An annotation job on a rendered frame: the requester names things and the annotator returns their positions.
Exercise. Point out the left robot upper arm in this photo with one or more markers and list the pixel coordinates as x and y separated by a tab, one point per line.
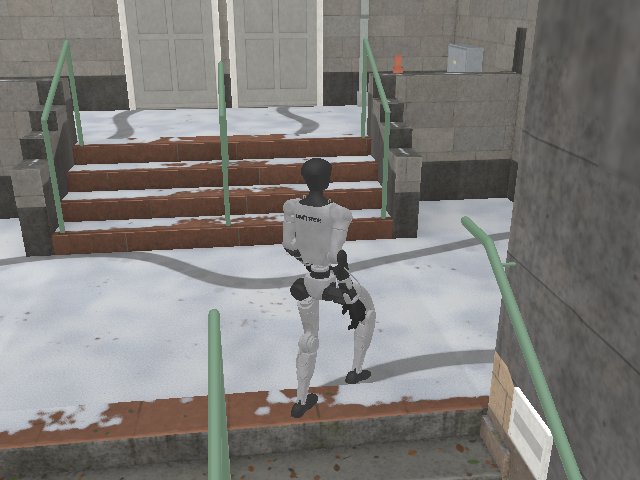
289	239

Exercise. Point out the right robot upper arm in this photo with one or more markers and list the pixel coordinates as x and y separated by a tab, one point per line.
342	218

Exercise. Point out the right robot hand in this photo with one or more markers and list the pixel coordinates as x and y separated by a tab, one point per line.
356	312

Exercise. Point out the robot head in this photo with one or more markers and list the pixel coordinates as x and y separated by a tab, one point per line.
316	173

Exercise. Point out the right robot forearm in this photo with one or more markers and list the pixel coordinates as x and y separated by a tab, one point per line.
343	278

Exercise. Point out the robot left foot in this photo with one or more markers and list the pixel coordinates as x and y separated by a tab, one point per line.
298	410

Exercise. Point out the left robot hand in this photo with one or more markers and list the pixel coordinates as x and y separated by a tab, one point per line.
309	268

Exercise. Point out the left robot forearm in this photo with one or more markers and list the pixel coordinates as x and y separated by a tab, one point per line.
297	255

